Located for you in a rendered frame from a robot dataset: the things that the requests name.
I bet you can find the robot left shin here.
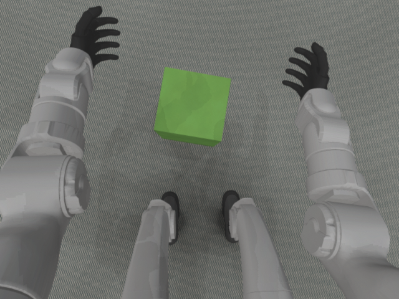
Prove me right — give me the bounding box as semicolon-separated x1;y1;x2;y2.
142;199;171;218

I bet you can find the right robot forearm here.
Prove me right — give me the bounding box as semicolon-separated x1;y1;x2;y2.
294;88;390;249

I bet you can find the right robot thigh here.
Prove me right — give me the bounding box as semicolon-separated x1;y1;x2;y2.
229;204;294;299

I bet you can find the robot left hand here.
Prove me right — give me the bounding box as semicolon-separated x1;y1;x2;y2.
70;6;120;68

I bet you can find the left robot forearm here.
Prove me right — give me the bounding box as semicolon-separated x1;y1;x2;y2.
0;47;94;215

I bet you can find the left robot upper arm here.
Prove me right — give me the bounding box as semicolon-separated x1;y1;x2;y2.
0;155;91;299

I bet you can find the robot right hand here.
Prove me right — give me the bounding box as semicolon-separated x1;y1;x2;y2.
282;42;329;100

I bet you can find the right robot upper arm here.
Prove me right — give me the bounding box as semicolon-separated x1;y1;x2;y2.
301;201;399;299

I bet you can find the carton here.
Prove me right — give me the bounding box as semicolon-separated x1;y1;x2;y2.
154;67;231;147

